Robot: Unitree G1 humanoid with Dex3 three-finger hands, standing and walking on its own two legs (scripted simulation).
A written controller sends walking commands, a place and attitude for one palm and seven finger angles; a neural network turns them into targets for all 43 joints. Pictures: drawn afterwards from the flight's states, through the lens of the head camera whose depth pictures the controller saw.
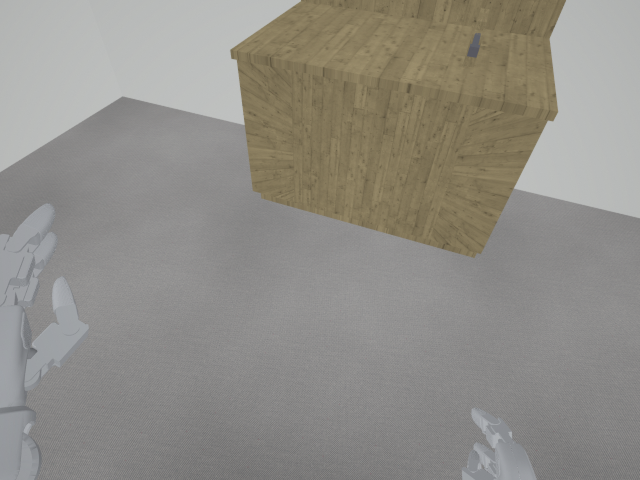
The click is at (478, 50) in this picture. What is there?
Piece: tap's lever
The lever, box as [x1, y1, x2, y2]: [467, 44, 479, 57]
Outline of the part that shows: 470,44 467,55 475,57 479,45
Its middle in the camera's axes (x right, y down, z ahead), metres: +0.45 -0.56 +1.15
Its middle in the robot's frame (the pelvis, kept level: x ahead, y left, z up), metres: +1.26 -0.38 +0.05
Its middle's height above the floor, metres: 0.82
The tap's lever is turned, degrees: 0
